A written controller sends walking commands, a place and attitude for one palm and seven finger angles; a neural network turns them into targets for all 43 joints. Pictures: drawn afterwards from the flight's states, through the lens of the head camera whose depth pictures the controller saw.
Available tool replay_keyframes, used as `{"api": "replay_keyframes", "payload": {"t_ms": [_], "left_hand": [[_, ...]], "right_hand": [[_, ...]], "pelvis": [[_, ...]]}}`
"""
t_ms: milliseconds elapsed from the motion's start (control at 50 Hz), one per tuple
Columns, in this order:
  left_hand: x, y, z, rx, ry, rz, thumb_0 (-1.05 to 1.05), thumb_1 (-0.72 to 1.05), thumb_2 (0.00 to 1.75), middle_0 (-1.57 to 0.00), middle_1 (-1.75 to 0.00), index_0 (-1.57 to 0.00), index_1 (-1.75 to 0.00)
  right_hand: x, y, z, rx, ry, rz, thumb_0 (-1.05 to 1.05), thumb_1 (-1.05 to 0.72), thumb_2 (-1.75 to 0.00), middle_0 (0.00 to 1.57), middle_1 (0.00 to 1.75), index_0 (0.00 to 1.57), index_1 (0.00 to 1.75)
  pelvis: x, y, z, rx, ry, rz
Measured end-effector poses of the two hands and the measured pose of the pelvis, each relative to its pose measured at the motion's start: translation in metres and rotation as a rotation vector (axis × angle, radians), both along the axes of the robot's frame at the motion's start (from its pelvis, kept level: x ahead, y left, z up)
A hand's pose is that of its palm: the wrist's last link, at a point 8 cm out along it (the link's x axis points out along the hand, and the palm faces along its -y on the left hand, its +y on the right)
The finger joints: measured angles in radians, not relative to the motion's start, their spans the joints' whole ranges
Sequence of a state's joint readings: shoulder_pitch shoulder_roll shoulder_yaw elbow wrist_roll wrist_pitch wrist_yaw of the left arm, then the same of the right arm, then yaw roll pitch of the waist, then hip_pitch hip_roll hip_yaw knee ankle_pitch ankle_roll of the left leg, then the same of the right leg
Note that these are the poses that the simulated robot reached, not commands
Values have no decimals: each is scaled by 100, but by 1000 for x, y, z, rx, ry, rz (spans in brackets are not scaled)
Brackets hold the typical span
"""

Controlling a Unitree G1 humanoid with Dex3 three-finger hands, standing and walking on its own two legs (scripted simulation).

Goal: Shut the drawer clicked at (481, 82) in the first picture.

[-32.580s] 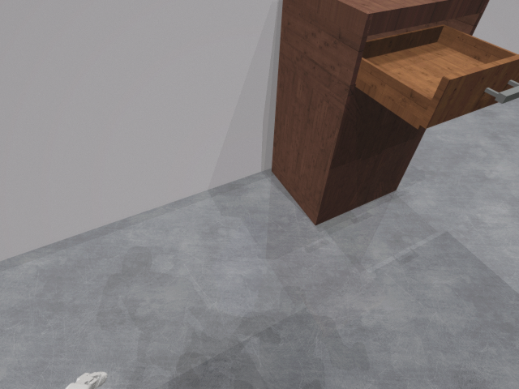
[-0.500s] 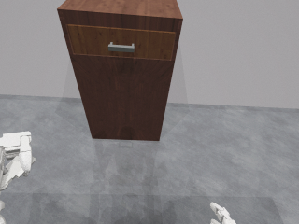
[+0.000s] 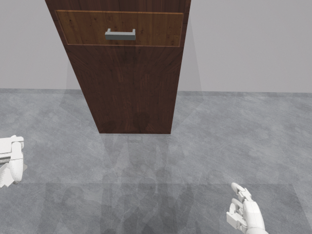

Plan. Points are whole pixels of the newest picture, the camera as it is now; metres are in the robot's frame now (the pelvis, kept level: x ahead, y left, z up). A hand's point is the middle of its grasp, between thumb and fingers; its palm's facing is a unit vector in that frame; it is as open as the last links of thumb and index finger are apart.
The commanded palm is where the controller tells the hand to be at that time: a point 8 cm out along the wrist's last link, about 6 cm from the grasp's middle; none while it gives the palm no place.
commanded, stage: stop stepping back and stand still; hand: left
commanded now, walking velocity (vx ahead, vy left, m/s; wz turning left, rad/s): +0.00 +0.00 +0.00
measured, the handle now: (121, 33) +0.83 +0.19 +0.06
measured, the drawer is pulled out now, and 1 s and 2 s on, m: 0.00 0.00 0.00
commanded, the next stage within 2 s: let the arm hang, fingers relaxed in 0.02 s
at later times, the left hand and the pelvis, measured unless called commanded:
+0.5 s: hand out of the picture -0.02 +0.20 -0.18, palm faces +0.05 -0.98 -0.20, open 3.5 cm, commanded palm none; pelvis -0.04 +0.01 -0.01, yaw +3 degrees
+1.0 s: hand out of the picture -0.06 +0.17 -0.17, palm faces +0.08 -0.98 -0.16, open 7.2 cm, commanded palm none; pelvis -0.04 +0.02 +0.00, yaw +2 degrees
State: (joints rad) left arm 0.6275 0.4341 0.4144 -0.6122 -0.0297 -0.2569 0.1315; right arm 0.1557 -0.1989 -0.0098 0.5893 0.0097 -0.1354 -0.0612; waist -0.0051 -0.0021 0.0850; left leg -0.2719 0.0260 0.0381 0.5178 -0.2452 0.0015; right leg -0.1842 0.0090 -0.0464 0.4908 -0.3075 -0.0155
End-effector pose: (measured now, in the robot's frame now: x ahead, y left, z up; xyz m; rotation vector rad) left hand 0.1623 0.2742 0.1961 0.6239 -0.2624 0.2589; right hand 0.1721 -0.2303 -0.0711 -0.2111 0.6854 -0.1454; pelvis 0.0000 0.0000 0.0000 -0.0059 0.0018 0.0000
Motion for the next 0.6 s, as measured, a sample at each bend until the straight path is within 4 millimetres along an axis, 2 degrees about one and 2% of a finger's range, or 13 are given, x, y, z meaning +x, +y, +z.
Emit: {"api": "replay_keyframes", "payload": {"t_ms": [80,120,140,180,240,280,320,380,460,520,600], "left_hand": [[-4,-1,-6,-24,44,11,1,89,89,-141,-160,-140,-160],[-7,0,-13,-48,78,21,1,89,89,-141,-160,-140,-160],[-7,2,-25,-60,110,18,1,89,89,-141,-160,-140,-160],[-2,11,-74,-119,286,47,0,89,89,-140,-159,-140,-160],[-11,20,-171,-255,644,159,0,89,89,-137,-156,-136,-156],[-33,13,-229,-341,864,212,0,90,89,-132,-152,-132,-152],[-61,-2,-276,-421,1046,233,0,90,89,-127,-147,-126,-147],[-108,-31,-325,-534,1263,239,1,90,89,-117,-137,-117,-137],[-166,-27,-346,-581,1404,344,1,90,89,-103,-127,-102,-122],[-206,-22,-348,-605,1493,409,1,90,89,-92,-115,-91,-110],[-249,-17,-342,-609,1592,483,1,90,89,-76,-96,-76,-93]], "right_hand": [[1,7,-2,29,9,6,1,-91,-90,20,30,21,30],[-2,8,-3,31,17,3,1,-91,-90,20,30,21,30],[-4,8,-6,41,16,14,1,-91,-90,20,30,21,30],[-8,5,-20,56,60,45,1,-91,-90,20,30,21,30],[-23,-2,-41,55,149,42,1,-91,-90,20,30,21,30],[-41,-5,-48,45,205,25,1,-91,-90,20,30,21,30],[-63,-8,-51,27,270,6,1,-91,-90,20,30,21,30],[-104,-10,-53,-10,390,-18,1,-91,-90,20,30,21,30],[-158,-10,-54,-37,561,-43,1,-91,-90,20,30,20,30],[-189,-8,-58,-34,660,-65,1,-91,-90,20,30,20,30],[-217,1,-65,-2,731,-90,1,-91,-90,20,30,20,30]], "pelvis": [[-4,-1,2,-6,12,-9],[-6,0,2,-6,13,-12],[-7,1,2,-6,21,-5],[-11,5,-2,-8,31,11],[-19,10,-8,-8,32,24],[-23,11,-10,-4,23,25],[-27,10,-12,1,10,27],[-33,8,-11,-1,-8,34],[-41,6,-7,-17,-16,49],[-46,7,-5,-26,-15,55],[-49,12,-3,-27,-15,54]]}}
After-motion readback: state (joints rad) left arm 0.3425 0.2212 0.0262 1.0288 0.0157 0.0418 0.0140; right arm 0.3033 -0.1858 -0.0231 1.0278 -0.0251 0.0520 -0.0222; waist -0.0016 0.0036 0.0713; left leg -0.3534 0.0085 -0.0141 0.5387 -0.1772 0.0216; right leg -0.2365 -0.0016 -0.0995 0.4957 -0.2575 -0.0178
